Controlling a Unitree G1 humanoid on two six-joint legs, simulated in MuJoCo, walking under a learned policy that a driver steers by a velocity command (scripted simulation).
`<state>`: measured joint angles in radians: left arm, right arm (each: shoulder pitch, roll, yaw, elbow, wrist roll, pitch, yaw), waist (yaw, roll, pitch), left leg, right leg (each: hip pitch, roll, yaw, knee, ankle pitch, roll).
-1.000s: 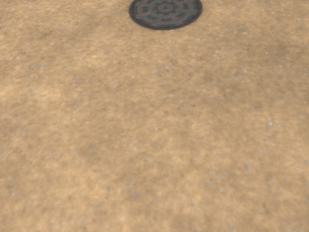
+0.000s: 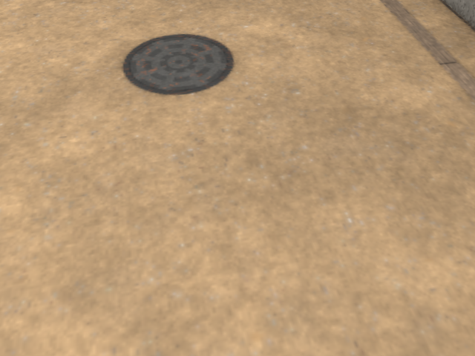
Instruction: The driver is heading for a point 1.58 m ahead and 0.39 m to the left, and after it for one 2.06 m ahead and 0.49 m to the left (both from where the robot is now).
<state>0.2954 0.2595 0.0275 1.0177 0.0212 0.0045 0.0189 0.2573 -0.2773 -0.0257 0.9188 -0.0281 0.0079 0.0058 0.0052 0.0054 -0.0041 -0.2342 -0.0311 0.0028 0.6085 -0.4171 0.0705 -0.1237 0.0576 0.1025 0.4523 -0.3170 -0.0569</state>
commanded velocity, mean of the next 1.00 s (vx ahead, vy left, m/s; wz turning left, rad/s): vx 0.45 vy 0.00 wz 0.13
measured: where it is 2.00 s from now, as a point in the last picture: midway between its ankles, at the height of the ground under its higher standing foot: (189, 219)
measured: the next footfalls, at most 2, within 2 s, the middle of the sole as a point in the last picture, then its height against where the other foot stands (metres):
right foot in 0.54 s outside the picture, level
left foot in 1.10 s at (215, 312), level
